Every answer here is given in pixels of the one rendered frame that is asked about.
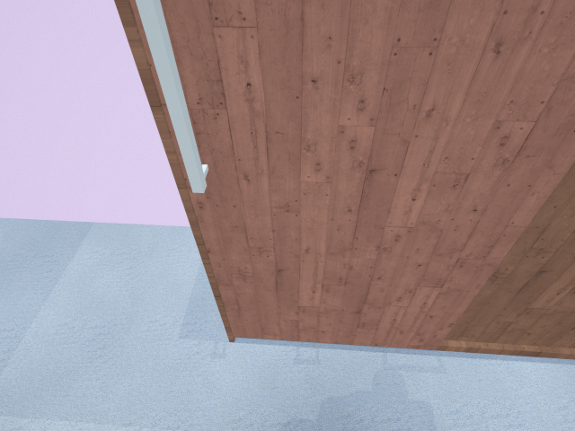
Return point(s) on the wardrobe door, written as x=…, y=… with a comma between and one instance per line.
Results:
x=370, y=162
x=529, y=299

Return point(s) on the handle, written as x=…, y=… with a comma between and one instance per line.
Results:
x=152, y=17

